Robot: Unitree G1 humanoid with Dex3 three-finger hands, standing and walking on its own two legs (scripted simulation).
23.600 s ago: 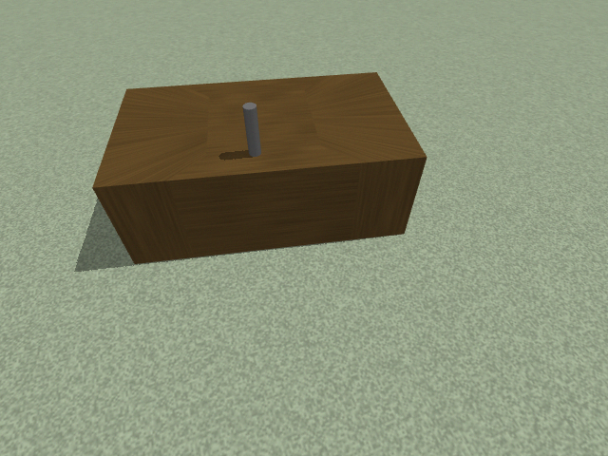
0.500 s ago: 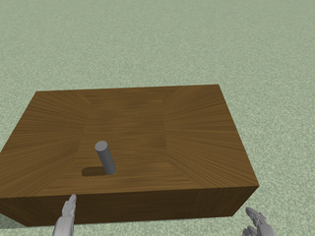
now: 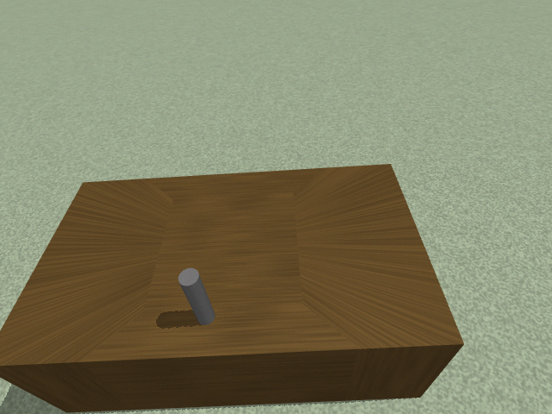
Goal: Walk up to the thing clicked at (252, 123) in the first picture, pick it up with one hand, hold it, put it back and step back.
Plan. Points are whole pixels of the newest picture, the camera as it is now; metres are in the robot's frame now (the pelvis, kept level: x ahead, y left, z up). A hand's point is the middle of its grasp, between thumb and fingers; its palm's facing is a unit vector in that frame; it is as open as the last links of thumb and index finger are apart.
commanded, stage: home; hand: left
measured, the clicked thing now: (198, 298) +0.45 +0.22 -0.25
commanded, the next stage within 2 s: stand in 1.20 s
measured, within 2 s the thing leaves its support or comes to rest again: neither
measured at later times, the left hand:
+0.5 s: hand out of the picture +0.03 +0.26 -0.14, palm faces -0.02 -0.92 -0.38, open 17.3 cm
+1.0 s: hand out of the picture +0.04 +0.26 -0.14, palm faces -0.02 -0.93 -0.37, open 17.5 cm
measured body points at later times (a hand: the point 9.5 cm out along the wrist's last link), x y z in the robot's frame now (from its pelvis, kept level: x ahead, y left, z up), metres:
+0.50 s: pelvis -0.01 +0.01 +0.01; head -0.03 -0.01 +0.46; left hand +0.04 +0.31 -0.11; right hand +0.06 -0.28 -0.13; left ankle +0.04 +0.14 -0.73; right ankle -0.03 -0.11 -0.73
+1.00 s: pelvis -0.01 +0.01 +0.02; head -0.01 +0.00 +0.47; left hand +0.04 +0.31 -0.11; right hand +0.05 -0.28 -0.13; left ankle +0.04 +0.14 -0.73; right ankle -0.03 -0.11 -0.73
